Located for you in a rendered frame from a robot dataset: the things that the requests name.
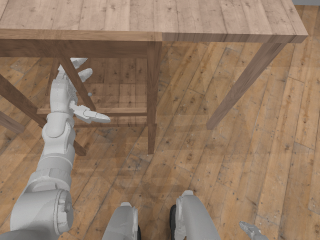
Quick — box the chair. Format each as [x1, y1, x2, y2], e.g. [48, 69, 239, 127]
[0, 28, 163, 157]

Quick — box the table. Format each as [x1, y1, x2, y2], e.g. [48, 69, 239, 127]
[0, 0, 309, 134]

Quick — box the robot left upper arm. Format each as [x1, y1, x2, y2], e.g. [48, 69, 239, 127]
[0, 188, 74, 240]

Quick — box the robot right foot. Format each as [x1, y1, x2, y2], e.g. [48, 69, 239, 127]
[169, 204, 184, 240]

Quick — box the left robot forearm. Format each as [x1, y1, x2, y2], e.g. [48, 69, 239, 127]
[10, 111, 76, 231]

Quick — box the left robot hand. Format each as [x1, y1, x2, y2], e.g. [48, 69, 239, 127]
[50, 58, 111, 124]

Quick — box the right robot hand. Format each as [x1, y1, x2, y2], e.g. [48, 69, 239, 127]
[239, 221, 269, 240]

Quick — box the right robot thigh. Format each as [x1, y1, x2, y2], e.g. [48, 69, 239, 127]
[176, 195, 221, 240]

